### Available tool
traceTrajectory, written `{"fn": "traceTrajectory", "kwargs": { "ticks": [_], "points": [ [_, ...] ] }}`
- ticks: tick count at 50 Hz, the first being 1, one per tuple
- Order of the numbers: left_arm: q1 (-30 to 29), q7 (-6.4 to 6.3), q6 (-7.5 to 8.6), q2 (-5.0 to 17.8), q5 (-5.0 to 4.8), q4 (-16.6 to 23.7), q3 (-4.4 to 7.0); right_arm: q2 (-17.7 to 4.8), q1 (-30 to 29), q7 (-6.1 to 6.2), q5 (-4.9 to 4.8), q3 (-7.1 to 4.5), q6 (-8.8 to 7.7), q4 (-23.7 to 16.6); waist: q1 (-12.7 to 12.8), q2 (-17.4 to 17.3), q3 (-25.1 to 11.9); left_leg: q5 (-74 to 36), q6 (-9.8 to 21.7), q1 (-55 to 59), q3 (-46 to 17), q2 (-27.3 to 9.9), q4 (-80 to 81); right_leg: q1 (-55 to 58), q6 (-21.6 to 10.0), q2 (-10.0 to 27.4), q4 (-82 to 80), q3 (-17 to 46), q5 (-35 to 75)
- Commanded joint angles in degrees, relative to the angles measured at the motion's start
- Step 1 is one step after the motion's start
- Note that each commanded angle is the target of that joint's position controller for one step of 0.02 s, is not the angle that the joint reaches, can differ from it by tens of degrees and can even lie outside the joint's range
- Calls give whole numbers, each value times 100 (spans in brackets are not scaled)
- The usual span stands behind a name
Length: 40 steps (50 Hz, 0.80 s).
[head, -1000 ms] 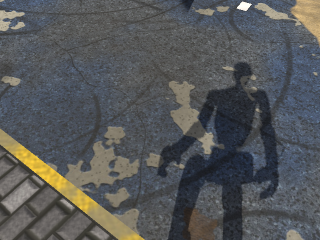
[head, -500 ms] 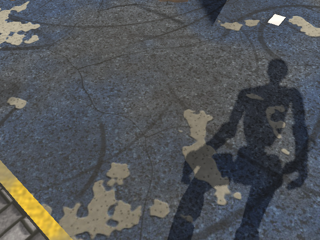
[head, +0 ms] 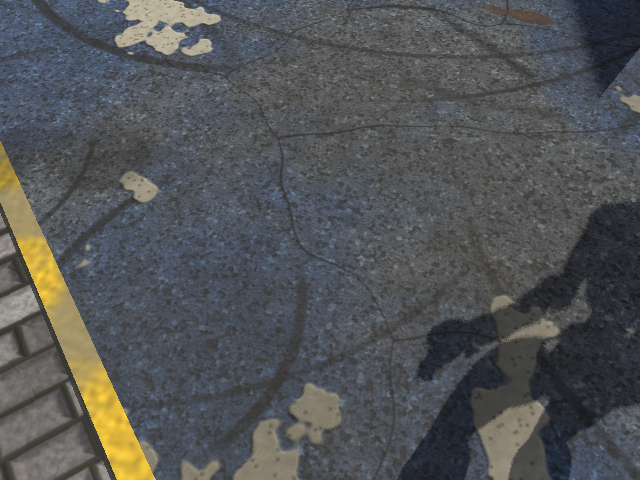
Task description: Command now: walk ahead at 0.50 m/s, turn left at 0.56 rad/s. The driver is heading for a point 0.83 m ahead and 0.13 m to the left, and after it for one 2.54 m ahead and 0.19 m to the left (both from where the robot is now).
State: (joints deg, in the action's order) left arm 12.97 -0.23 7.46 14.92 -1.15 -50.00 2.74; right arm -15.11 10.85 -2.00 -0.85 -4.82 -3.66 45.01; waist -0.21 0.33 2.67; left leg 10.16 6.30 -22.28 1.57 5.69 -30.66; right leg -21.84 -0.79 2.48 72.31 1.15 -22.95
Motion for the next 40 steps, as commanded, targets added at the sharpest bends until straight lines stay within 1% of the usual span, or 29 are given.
{"fn": "traceTrajectory", "kwargs": {
  "ticks": [1, 2, 3, 5, 7, 9, 10, 12, 14, 15, 16, 17, 18, 19, 20, 21, 22, 23, 24, 25, 26, 27, 29, 31, 33, 35, 37, 38, 40],
  "points": [
    [-50, -17, 68, 727, 115, 568, 217, -469, 95, 55, 25, -81, -91, -436, 139, 56, -657, -1318, 1186, 1544, -2322, -1585, 1680, -1463, 47, 475, -431, 417, 437],
    [-17, -23, -2, 649, 152, 617, 218, -551, 109, 81, 8, -99, -100, -448, 198, 7, -588, -1535, 1204, 1279, -2197, -1527, 1759, -1363, 143, 479, -702, 347, 496],
    [-87, -37, -54, 571, 187, 671, 204, -647, 185, 115, 5, -120, -109, -445, 204, -25, -522, -1775, 1210, 1051, -2023, -1468, 1807, -1326, 235, 461, -976, 270, 631],
    [-517, -71, -102, 477, 228, 858, 171, -839, 393, 199, 0, -172, -105, -426, 101, -125, -379, -1930, 1126, 795, -1745, -1299, 1853, -1391, 385, 353, -1750, 155, 1228],
    [-988, -63, -100, 377, 216, 1003, 128, -862, 595, 252, -35, -182, -65, -403, -84, -276, -319, -1696, 906, 712, -1545, -1061, 1758, -1273, 413, 166, -2710, 113, 2019],
    [-1376, -21, -77, 303, 168, 1131, 91, -851, 768, 272, -55, -179, -24, -388, -266, -447, -311, -1275, 729, 695, -1532, -947, 1651, -1016, 387, -43, -3537, 85, 2621],
    [-1530, 2, -66, 321, 134, 1196, 91, -856, 849, 272, -57, -179, -11, -374, -339, -507, -311, -1095, 677, 725, -1622, -968, 1611, -906, 379, -127, -3789, 75, 2774],
    [-1758, 48, -28, 422, 87, 1329, 112, -853, 1005, 275, -78, -177, 15, -331, -424, -579, -307, -863, 639, 984, -1928, -1105, 1408, -847, 330, -204, -4094, 169, 2741],
    [-1797, 105, 35, 574, 78, 1405, 160, -820, 1071, 302, -87, -170, 49, -329, -392, -613, -339, -682, 589, 1388, -2314, -1253, 1074, -786, 230, -251, -4404, 292, 2423],
    [-1730, 125, 71, 644, 71, 1413, 189, -841, 1035, 319, -76, -179, 64, -349, -326, -687, -352, -705, 556, 1520, -2491, -1320, 915, -666, 160, -268, -4488, 314, 2174],
    [-1539, 131, 104, 705, 65, 1385, 223, -853, 962, 331, -66, -187, 82, -381, -204, -795, -387, -831, 507, 1582, -2617, -1337, 733, -414, 72, -283, -4570, 292, 1949],
    [-1090, 114, 135, 782, 80, 1273, 281, -785, 832, 332, -62, -163, 95, -440, 54, -835, -542, -1117, 398, 1524, -2598, -1180, 388, 203, -61, -322, -4817, 187, 1978],
    [-416, 81, 163, 981, 161, 1165, 365, -565, 715, 308, -28, -82, 75, -536, 386, -701, -1066, -1260, 211, 1177, -2340, -890, -514, 1376, -321, 67, -4750, 447, 2031],
    [570, 26, 136, 1346, 208, 1088, 451, -248, 766, 296, 96, 39, 50, -683, 705, 91, -1918, 16, -44, 272, -1703, -424, -2232, 2970, -677, 1142, -4671, 1541, 1880],
    [864, 83, 62, 1612, 234, 866, 519, -114, 1673, 283, -137, 95, -2, -811, 214, 2236, -2363, 2518, -322, -1775, -1261, 84, -3786, 4404, -1582, 2269, -5254, 4291, 587],
    [610, 89, 29, 963, 125, 1040, 385, -761, 1555, 302, -199, -13, 17, -595, 355, 1302, -1775, 2182, -397, -2385, -1401, -427, -4482, 3993, -1404, 2197, -5450, 4263, -511],
    [378, 56, -21, 649, 101, 1096, 299, -1003, 907, 292, -129, -82, 61, -683, 500, 678, -1074, 1596, -438, -2478, -1210, -609, -4585, 3247, -1127, 1931, -5503, 3235, -302],
    [103, 58, -64, 606, 150, 1118, 251, -905, 636, 292, -62, -82, 91, -739, 371, 240, -691, 1189, -476, -2222, -1054, -801, -4452, 2488, -1003, 1670, -5636, 2537, 425],
    [-53, 60, -87, 526, 169, 1067, 223, -811, 473, 271, -10, -96, 95, -811, 257, 230, -400, 948, -487, -2099, -1036, -954, -4179, 1983, -972, 1451, -5776, 2058, 938],
    [-117, 56, -79, 496, 202, 1035, 202, -688, 536, 232, -53, -94, 119, -831, 127, 403, -322, 819, -475, -1834, -983, -1097, -4017, 1639, -905, 1283, -5928, 1613, 1232],
    [-119, 67, -55, 484, 187, 991, 211, -565, 583, 212, -91, -76, 149, -839, 93, 530, -299, 753, -487, -1722, -878, -1140, -3901, 1478, -918, 1190, -6068, 1306, 1438],
    [-91, 76, -29, 521, 160, 942, 228, -467, 555, 205, -97, -57, 180, -878, 79, 548, -278, 691, -512, -1749, -810, -1172, -3802, 1418, -973, 1177, -6166, 1054, 1684],
    [-20, 74, 4, 687, 148, 835, 288, -408, 351, 207, -58, -37, 215, -998, 81, 441, -227, 413, -579, -1971, -807, -1237, -3459, 1462, -1071, 1251, -6291, 704, 2165],
    [45, 57, -16, 808, 159, 745, 330, -385, 165, 189, -46, -19, 214, -1060, 116, 362, -235, -19, -634, -2129, -794, -1269, -3006, 1650, -1082, 1288, -6320, 359, 2556],
    [52, 37, -59, 878, 149, 686, 344, -360, -69, 129, -57, 2, 186, -1095, 188, 349, -206, -581, -627, -2060, -675, -1256, -2379, 1771, -980, 1205, -6321, -58, 2733],
    [185, 18, -102, 937, 120, 601, 347, -263, -481, 58, -41, 53, 141, -1185, 359, 314, -102, -1018, -580, -1847, -482, -1193, -1694, 1791, -894, 1139, -6313, -379, 2736],
    [410, 27, -145, 1009, 70, 481, 351, -173, -834, 0, -42, 103, 110, -1294, 487, 278, 23, -1048, -517, -1639, -291, -1088, -1166, 1872, -880, 1180, -6323, -518, 2647],
    [503, 40, -169, 1061, 34, 421, 360, -173, -965, -25, -54, 113, 102, -1353, 514, 290, 92, -933, -473, -1584, -230, -1046, -967, 1974, -880, 1241, -6317, -539, 2629],
    [611, 57, -229, 1170, -45, 313, 386, -255, -1144, -66, -59, 98, 91, -1472, 479, 348, 197, -494, -337, -1523, -131, -959, -645, 2280, -857, 1415, -6204, -531, 2859]
  ]
}}
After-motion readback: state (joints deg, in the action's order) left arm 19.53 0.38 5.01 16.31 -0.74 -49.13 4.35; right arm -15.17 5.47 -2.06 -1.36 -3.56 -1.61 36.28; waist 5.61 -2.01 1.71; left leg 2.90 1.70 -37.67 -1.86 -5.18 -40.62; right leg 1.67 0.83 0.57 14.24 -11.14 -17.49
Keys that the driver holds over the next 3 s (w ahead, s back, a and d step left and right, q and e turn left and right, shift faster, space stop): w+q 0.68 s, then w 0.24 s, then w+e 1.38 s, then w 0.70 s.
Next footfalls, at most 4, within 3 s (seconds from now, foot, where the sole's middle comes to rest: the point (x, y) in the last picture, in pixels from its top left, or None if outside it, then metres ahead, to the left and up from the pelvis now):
0.36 right None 0.40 -0.12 -0.76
0.90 left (213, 439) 0.53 0.25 -0.76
1.46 right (261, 286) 0.91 0.17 -0.76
1.92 left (174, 214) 1.14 0.41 -0.76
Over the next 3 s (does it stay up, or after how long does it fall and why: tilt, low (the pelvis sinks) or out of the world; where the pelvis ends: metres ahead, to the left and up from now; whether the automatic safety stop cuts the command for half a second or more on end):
stays up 1.55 0.17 -0.01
